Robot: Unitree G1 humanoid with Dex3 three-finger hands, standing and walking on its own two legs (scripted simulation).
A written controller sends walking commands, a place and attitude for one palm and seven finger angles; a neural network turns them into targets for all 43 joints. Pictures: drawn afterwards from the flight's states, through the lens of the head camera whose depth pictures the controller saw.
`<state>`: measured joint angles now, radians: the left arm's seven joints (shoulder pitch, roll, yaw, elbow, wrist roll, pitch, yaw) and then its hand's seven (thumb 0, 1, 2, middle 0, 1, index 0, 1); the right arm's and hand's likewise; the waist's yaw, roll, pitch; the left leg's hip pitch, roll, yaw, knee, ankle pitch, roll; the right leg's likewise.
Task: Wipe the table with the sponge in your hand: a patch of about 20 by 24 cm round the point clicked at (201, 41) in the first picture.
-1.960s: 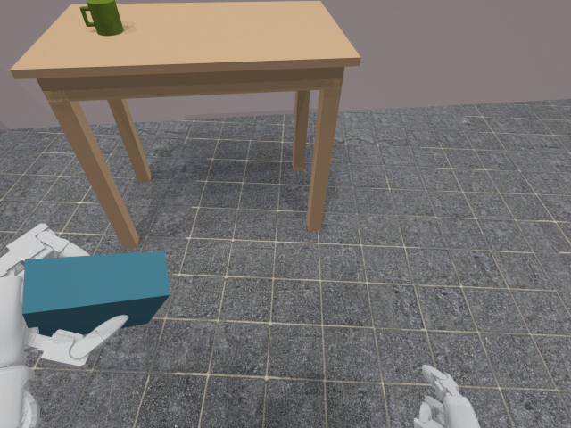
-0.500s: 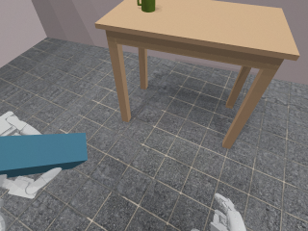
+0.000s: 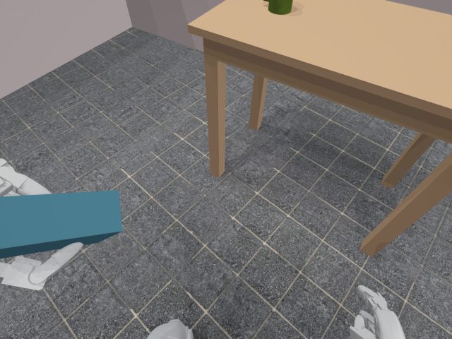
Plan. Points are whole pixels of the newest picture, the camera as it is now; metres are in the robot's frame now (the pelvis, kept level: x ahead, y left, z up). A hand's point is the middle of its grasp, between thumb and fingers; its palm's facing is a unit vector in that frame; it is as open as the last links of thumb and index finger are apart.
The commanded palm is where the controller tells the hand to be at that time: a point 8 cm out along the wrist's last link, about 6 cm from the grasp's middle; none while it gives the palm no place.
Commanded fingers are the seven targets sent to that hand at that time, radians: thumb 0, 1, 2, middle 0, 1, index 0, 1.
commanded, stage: walk to a spot facing it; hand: left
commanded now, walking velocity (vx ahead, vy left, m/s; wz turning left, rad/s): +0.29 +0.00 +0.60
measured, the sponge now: (72, 223) +0.22 +0.21 +0.17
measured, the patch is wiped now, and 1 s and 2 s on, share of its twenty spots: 0.00 0.00 0.00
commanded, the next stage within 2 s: none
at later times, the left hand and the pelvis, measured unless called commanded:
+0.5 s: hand (48, 208) +0.24 +0.24 +0.17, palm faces +0.68 -0.59 -0.44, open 9.3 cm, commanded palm +0.19 +0.26 +0.18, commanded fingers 0.00 0.10 1.30 -1.20 -1.60 -1.20 -1.60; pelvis +0.12 -0.06 -0.01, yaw +17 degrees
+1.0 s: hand (47, 205) +0.25 +0.25 +0.16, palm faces +0.75 -0.50 -0.44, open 9.3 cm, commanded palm +0.16 +0.25 +0.18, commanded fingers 0.00 0.10 1.30 -1.20 -1.60 -1.20 -1.60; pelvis +0.18 -0.07 -0.01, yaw +34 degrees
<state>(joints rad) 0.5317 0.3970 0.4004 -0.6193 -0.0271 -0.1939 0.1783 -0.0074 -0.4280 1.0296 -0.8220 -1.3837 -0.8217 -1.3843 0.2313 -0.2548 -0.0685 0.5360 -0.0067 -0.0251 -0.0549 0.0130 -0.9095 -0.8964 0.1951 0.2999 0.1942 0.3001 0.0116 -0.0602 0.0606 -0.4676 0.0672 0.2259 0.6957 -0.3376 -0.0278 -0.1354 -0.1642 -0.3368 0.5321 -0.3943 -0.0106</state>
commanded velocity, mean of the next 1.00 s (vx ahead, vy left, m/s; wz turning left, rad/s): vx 0.12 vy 0.00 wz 0.60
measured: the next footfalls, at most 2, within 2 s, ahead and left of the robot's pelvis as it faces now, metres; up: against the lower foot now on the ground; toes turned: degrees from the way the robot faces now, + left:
left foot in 0.06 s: +0.13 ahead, +0.12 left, +0.00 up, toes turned +12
right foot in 0.48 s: +0.21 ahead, -0.15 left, +0.00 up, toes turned +8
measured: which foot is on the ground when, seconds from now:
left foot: up 0.00-0.04, down 0.06-0.48, up 0.50-0.86, down 0.88-1.00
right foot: down 0.00-0.04, up 0.06-0.46, down 0.48-0.88, up 0.90-1.00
